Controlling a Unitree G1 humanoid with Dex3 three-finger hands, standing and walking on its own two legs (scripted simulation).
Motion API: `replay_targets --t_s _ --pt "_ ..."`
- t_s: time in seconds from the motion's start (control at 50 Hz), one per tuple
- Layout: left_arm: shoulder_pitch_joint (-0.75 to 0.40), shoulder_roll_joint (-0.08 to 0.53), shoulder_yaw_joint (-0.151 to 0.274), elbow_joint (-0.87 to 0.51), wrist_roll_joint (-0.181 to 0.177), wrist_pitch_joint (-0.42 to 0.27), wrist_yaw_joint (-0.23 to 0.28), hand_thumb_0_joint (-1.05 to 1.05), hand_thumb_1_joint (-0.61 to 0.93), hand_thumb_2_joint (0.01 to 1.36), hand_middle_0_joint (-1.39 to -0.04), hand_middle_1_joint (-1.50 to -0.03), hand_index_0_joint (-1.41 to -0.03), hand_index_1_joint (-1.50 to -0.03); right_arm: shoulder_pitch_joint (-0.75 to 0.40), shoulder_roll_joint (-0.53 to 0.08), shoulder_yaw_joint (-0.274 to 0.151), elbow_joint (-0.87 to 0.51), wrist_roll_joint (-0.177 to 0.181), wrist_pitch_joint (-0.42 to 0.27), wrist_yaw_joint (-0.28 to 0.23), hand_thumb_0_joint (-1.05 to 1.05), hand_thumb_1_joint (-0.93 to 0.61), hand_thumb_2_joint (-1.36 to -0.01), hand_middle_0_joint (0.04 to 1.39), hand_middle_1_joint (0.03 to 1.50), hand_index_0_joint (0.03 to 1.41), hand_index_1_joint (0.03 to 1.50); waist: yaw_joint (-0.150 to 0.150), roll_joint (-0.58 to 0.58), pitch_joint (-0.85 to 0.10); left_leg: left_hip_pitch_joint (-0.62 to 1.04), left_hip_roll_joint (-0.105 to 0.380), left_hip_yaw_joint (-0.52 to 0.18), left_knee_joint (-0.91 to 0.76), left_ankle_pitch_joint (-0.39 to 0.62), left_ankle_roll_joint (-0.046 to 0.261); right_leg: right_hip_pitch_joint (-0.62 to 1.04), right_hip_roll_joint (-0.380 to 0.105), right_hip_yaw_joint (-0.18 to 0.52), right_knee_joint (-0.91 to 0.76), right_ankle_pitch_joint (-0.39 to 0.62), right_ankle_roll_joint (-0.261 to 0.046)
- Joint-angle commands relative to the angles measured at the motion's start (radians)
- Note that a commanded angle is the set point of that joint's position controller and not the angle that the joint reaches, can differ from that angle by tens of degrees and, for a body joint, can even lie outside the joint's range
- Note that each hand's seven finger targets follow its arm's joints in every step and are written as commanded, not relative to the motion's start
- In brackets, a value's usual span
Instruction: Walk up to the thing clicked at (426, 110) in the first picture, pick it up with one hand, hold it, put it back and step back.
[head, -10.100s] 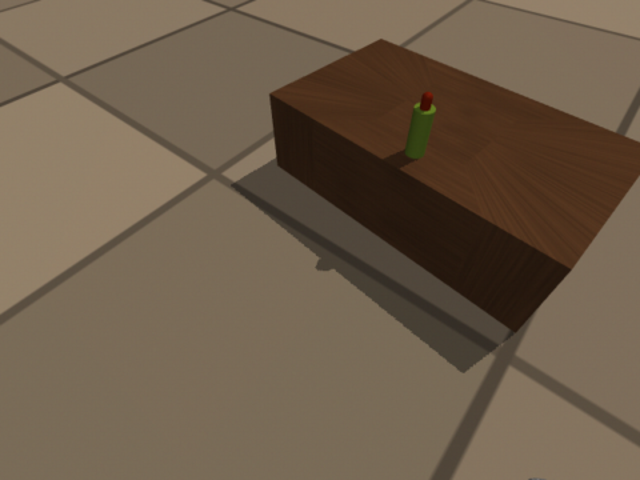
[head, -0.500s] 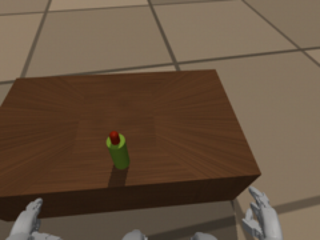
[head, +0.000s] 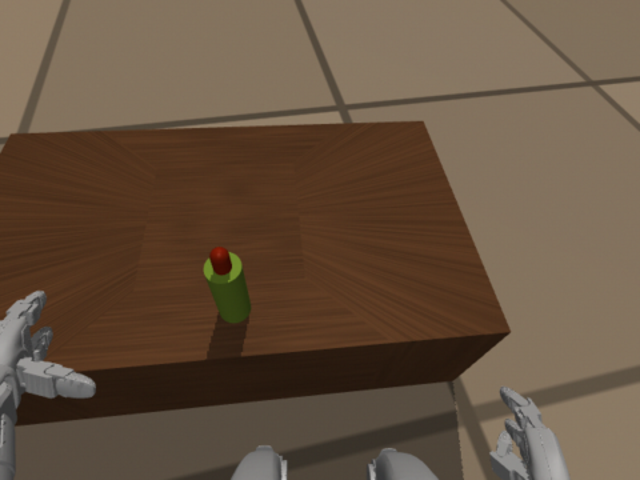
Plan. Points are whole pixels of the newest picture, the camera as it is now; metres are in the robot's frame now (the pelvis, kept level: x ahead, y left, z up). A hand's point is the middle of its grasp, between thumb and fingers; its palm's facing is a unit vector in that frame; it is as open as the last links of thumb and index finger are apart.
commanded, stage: go down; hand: left
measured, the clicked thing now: (227, 283) +0.48 +0.18 -0.21
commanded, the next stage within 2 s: none
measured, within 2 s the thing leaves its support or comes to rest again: neither
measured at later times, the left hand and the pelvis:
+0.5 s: hand (45, 288) +0.34 +0.35 +0.02, palm faces +0.17 -0.98 -0.11, open 17.7 cm; pelvis -0.01 +0.00 +0.00, yaw -2 degrees
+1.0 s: hand (36, 258) +0.38 +0.37 +0.03, palm faces +0.15 -0.99 -0.07, open 17.7 cm; pelvis +0.00 +0.01 -0.01, yaw -2 degrees
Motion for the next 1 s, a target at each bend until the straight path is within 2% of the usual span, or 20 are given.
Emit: replay_targets --t_s 0.0,0.04,0.08,0.12,0.14,0.18,0.2,0.22,0.24,0.28,0.32,0.38,0.46,0.5,0.56,0.62,0.68,0.7,0.86,0.98 --pt "-0.261 0.336 0.138 -0.034 -0.014 -0.135 -0.076 0.000 -0.611 0.022 -0.076 -0.026 -0.055 -0.044 0.041 -0.185 -0.082 -0.087 0.004 -0.040 -0.008 0.000 -0.915 -0.903 0.200 0.300 0.200 0.300 0.012 0.139 -0.222 0.176 -0.007 -0.009 -0.185 0.310 -0.005 0.062 0.032 -0.009 -0.093 0.214 -0.050" --pt "-0.275 0.353 0.154 0.024 -0.016 -0.173 -0.104 0.000 -0.611 0.034 -0.075 -0.027 -0.053 -0.047 0.059 -0.188 -0.083 -0.085 0.000 -0.033 -0.001 0.000 -0.910 -0.902 0.200 0.300 0.200 0.300 0.018 0.138 -0.239 0.178 -0.005 -0.002 -0.178 0.340 -0.005 0.065 0.032 -0.009 -0.088 0.236 -0.052" --pt "-0.311 0.342 0.141 0.075 -0.013 -0.213 -0.130 0.000 -0.611 0.038 -0.075 -0.024 -0.050 -0.047 0.073 -0.193 -0.087 -0.083 -0.003 -0.026 0.004 0.000 -0.909 -0.902 0.200 0.300 0.200 0.300 0.013 0.129 -0.238 0.183 0.000 -0.002 -0.174 0.361 -0.006 0.040 0.034 -0.010 -0.081 0.243 -0.055" --pt "-0.307 0.407 0.198 0.155 -0.009 -0.253 -0.143 0.000 -0.611 0.026 -0.074 -0.013 -0.051 -0.034 0.068 -0.197 -0.081 -0.099 -0.004 -0.021 0.010 0.000 -0.905 -0.901 0.200 0.300 0.200 0.300 0.030 0.108 -0.230 0.154 0.002 -0.003 -0.172 0.367 -0.006 0.040 0.036 -0.012 -0.074 0.244 -0.056" --pt "-0.364 0.411 0.188 0.120 -0.015 -0.280 -0.155 0.000 -0.611 0.028 -0.071 -0.013 -0.049 -0.034 0.090 -0.201 -0.090 -0.079 -0.006 -0.013 0.012 0.000 -0.905 -0.901 0.200 0.300 0.200 0.299 0.034 0.136 -0.242 0.156 -0.002 0.005 -0.169 0.353 -0.006 0.043 0.034 -0.007 -0.075 0.239 -0.057" --pt "-0.389 0.416 0.200 0.186 -0.020 -0.315 -0.172 0.000 -0.611 0.029 -0.068 -0.013 -0.049 -0.031 0.089 -0.194 -0.078 -0.089 -0.006 -0.003 0.015 0.000 -0.898 -0.899 0.200 0.299 0.200 0.299 0.024 0.111 -0.238 0.154 -0.002 0.012 -0.165 0.368 -0.002 0.044 0.033 0.000 -0.075 0.257 -0.055" --pt "-0.440 0.444 0.208 0.168 -0.019 -0.337 -0.177 0.000 -0.611 0.032 -0.067 -0.018 -0.049 -0.035 0.096 -0.214 -0.093 -0.089 -0.009 0.001 0.015 0.000 -0.899 -0.899 0.200 0.299 0.200 0.299 0.025 0.127 -0.254 0.167 -0.002 0.014 -0.167 0.354 -0.002 0.034 0.034 0.004 -0.074 0.247 -0.056" --pt "-0.444 0.473 0.231 0.226 -0.019 -0.351 -0.185 0.000 -0.611 0.028 -0.067 -0.008 -0.048 -0.026 0.102 -0.202 -0.080 -0.083 -0.009 0.005 0.014 0.000 -0.898 -0.899 0.200 0.299 0.200 0.299 0.023 0.118 -0.242 0.144 -0.005 0.016 -0.157 0.348 0.001 0.034 0.031 0.008 -0.078 0.246 -0.053" --pt "-0.464 0.465 0.221 0.234 -0.021 -0.367 -0.191 0.000 -0.611 0.028 -0.068 -0.014 -0.050 -0.032 0.105 -0.205 -0.083 -0.083 -0.010 0.009 0.013 0.000 -0.896 -0.898 0.200 0.299 0.200 0.299 0.019 0.103 -0.232 0.137 -0.007 0.022 -0.157 0.336 0.004 0.034 0.030 0.012 -0.083 0.245 -0.052" --pt "-0.536 0.521 0.242 0.230 -0.016 -0.402 -0.201 0.000 -0.611 0.031 -0.067 -0.012 -0.048 -0.031 0.120 -0.213 -0.083 -0.076 -0.011 0.016 0.012 0.000 -0.895 -0.898 0.200 0.299 0.200 0.299 0.018 0.137 -0.266 0.156 -0.008 0.025 -0.157 0.330 0.002 0.027 0.028 0.018 -0.080 0.243 -0.055" --pt "-0.580 0.511 0.228 0.258 -0.016 -0.422 -0.217 0.000 -0.611 0.026 -0.068 -0.010 -0.049 -0.027 0.122 -0.220 -0.084 -0.073 -0.015 0.021 0.009 0.000 -0.895 -0.898 0.200 0.299 0.200 0.299 0.001 0.153 -0.266 0.182 -0.003 0.019 -0.163 0.317 -0.001 0.001 0.030 0.016 -0.078 0.228 -0.056" --pt "-0.611 0.550 0.243 0.324 -0.015 -0.443 -0.228 0.000 -0.603 0.029 -0.077 -0.010 -0.050 -0.032 0.133 -0.228 -0.078 -0.066 -0.019 0.030 0.004 0.000 -0.890 -0.896 0.200 0.299 0.199 0.299 -0.004 0.135 -0.265 0.167 -0.004 0.020 -0.163 0.280 0.002 -0.005 0.031 0.017 -0.089 0.204 -0.056" --pt "-0.647 0.564 0.238 0.386 -0.020 -0.467 -0.247 0.000 -0.611 0.017 -0.079 -0.013 -0.058 -0.030 0.128 -0.234 -0.071 -0.064 -0.018 0.038 0.004 0.000 -0.885 -0.894 0.200 0.300 0.199 0.299 -0.003 0.157 -0.241 0.140 0.001 0.010 -0.180 0.204 -0.002 -0.038 0.035 0.014 -0.086 0.146 -0.059" --pt "-0.653 0.567 0.239 0.426 -0.023 -0.473 -0.252 0.000 -0.594 0.030 -0.079 -0.015 -0.055 -0.036 0.144 -0.236 -0.066 -0.061 -0.021 0.042 0.003 0.000 -0.879 -0.893 0.200 0.300 0.199 0.300 -0.008 0.131 -0.256 0.123 -0.003 0.020 -0.166 0.222 0.002 -0.021 0.033 0.015 -0.090 0.166 -0.059" --pt "-0.677 0.610 0.254 0.444 -0.026 -0.487 -0.261 0.000 -0.603 0.020 -0.075 -0.014 -0.059 -0.027 0.136 -0.237 -0.059 -0.066 -0.018 0.047 0.002 0.000 -0.876 -0.892 0.200 0.300 0.199 0.300 -0.004 0.134 -0.251 0.086 -0.008 0.026 -0.162 0.181 0.005 -0.012 0.033 0.020 -0.095 0.143 -0.057" --pt "-0.714 0.627 0.256 0.436 -0.032 -0.504 -0.272 0.000 -0.610 0.014 -0.076 -0.016 -0.060 -0.028 0.144 -0.244 -0.058 -0.065 -0.021 0.050 0.000 0.000 -0.879 -0.892 0.200 0.300 0.199 0.300 -0.012 0.151 -0.281 0.108 -0.004 0.022 -0.153 0.200 0.003 -0.032 0.034 0.017 -0.086 0.152 -0.059" --pt "-0.724 0.662 0.285 0.436 -0.041 -0.516 -0.280 0.000 -0.597 0.027 -0.077 -0.022 -0.057 -0.038 0.150 -0.243 -0.053 -0.060 -0.022 0.056 -0.004 0.000 -0.879 -0.893 0.200 0.300 0.199 0.300 -0.008 0.154 -0.314 0.112 -0.006 0.027 -0.132 0.255 0.005 -0.015 0.033 0.021 -0.084 0.194 -0.056" --pt "-0.733 0.642 0.268 0.432 -0.043 -0.521 -0.283 0.000 -0.611 0.028 -0.075 -0.027 -0.057 -0.041 0.147 -0.246 -0.055 -0.062 -0.021 0.054 -0.002 0.000 -0.879 -0.893 0.200 0.300 0.199 0.300 -0.012 0.165 -0.308 0.133 -0.002 0.019 -0.144 0.254 0.000 -0.031 0.035 0.016 -0.077 0.184 -0.059" --pt "-0.704 0.651 0.277 0.431 -0.043 -0.515 -0.290 0.000 -0.594 0.034 -0.082 -0.022 -0.051 -0.048 0.175 -0.244 -0.052 -0.044 -0.027 0.069 -0.002 0.000 -0.887 -0.896 0.200 0.300 0.199 0.300 -0.001 0.181 -0.365 0.193 0.004 0.014 -0.105 0.459 -0.002 -0.020 0.033 0.012 -0.070 0.305 -0.058" --pt "-0.723 0.634 0.274 0.406 -0.053 -0.522 -0.292 0.000 -0.594 0.036 -0.076 -0.022 -0.047 -0.046 0.185 -0.252 -0.061 -0.031 -0.028 0.074 0.004 0.000 -0.890 -0.896 0.200 0.300 0.199 0.300 -0.009 0.215 -0.363 0.260 0.027 -0.018 -0.108 0.573 -0.021 -0.096 0.043 -0.011 -0.053 0.293 -0.061"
